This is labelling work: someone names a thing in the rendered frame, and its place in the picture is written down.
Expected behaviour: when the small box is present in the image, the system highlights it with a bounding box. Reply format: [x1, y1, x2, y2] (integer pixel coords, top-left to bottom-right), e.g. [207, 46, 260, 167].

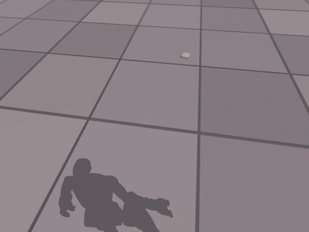
[181, 52, 190, 59]

